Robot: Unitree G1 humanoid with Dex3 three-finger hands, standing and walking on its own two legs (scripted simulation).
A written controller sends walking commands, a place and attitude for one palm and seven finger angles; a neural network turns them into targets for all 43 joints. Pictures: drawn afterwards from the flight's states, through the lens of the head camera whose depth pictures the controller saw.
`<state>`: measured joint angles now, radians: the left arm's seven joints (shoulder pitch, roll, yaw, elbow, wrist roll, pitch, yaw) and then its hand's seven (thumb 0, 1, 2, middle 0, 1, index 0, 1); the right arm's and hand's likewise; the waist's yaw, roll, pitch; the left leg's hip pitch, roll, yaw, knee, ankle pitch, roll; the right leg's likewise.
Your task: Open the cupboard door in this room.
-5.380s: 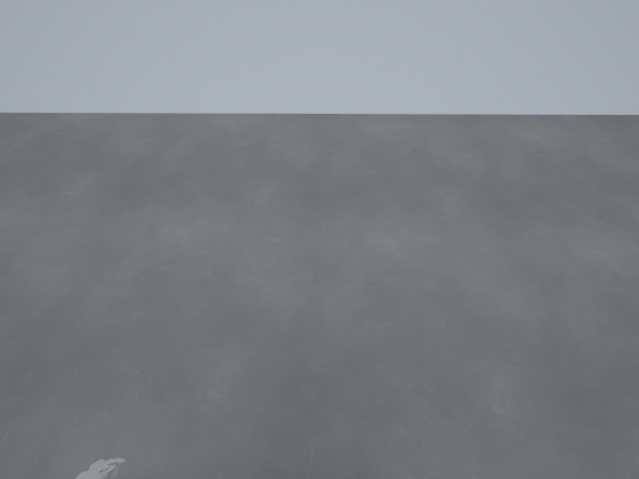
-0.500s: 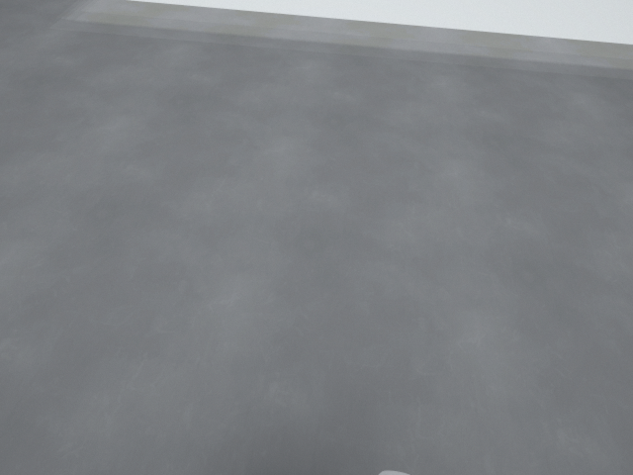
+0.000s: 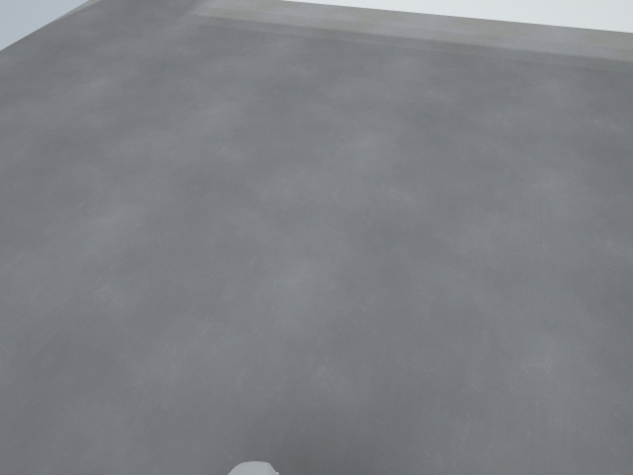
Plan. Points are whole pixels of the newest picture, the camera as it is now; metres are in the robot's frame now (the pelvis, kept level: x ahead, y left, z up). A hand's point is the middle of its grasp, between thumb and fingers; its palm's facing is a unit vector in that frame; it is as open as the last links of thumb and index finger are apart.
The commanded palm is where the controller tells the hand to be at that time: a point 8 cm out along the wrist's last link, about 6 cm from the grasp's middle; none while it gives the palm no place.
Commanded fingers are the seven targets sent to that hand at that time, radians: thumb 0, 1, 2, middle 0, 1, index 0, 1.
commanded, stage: turn or walk to find it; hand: left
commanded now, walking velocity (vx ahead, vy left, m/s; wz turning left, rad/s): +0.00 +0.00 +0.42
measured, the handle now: out of the picture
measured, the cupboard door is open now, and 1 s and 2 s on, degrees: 0 0 0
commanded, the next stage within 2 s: none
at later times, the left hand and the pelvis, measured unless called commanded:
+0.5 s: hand out of the picture +0.03 +0.25 -0.16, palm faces +0.22 -0.94 -0.27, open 7.4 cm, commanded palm none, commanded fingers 0.00 0.90 0.90 -0.20 -0.30 -0.20 -0.30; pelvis -0.02 +0.03 +0.00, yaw +11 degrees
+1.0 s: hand out of the picture -0.10 +0.22 -0.18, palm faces +0.45 -0.86 -0.24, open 7.4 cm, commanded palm none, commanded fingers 0.00 0.90 0.90 -0.20 -0.30 -0.20 -0.30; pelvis -0.05 +0.02 -0.01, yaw +25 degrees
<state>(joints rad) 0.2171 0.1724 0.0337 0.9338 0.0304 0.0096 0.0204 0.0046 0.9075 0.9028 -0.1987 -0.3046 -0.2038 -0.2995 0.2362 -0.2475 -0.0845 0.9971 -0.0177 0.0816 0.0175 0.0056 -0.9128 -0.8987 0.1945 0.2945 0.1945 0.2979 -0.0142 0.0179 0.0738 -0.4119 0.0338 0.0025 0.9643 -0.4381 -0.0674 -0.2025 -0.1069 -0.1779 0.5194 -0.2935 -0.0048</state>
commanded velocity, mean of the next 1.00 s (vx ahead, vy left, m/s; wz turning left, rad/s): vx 0.00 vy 0.00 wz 0.42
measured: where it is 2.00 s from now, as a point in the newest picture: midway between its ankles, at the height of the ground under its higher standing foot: outside the picture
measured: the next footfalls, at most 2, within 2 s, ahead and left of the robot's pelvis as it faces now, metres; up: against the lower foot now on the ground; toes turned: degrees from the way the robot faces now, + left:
left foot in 0.12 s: +0.02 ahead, +0.15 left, +0.00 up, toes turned +8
right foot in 0.58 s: +0.04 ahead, -0.08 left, +0.00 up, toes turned +10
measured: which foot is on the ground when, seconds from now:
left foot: up 0.00-0.10, down 0.12-0.58, up 0.60-1.00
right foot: down 0.00-0.12, up 0.14-0.56, down 0.58-1.00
